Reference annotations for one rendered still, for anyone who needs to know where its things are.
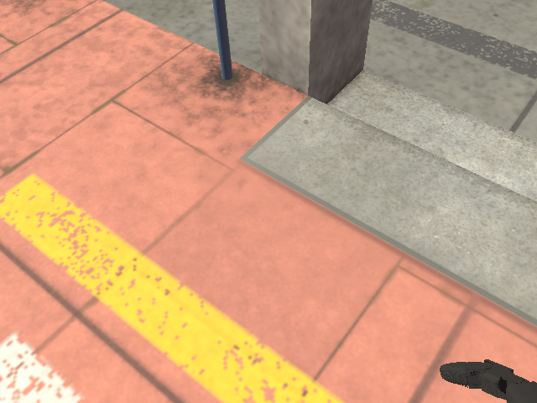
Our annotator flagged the right robot hand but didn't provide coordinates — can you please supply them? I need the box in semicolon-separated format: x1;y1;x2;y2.
440;359;537;403

